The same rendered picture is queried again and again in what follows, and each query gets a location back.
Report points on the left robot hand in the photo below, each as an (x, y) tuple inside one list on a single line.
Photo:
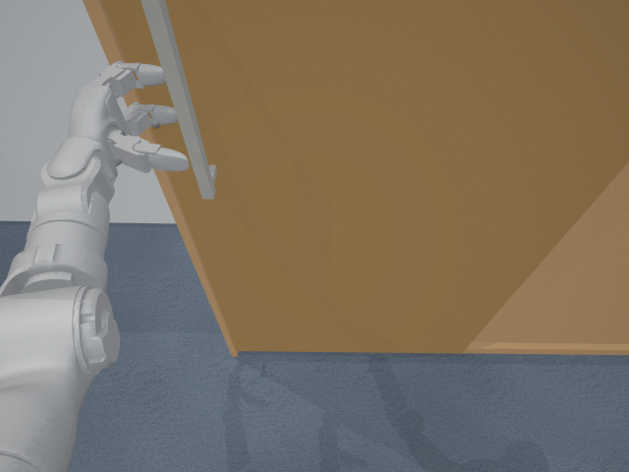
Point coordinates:
[(96, 115)]

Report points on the handle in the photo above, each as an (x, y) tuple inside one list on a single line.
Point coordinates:
[(159, 23)]

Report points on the robot left upper arm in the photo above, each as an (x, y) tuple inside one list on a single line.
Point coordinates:
[(52, 344)]

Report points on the robot left forearm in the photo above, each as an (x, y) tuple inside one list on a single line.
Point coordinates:
[(68, 232)]

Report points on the wardrobe door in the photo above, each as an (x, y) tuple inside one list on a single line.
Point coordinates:
[(580, 292), (389, 172)]

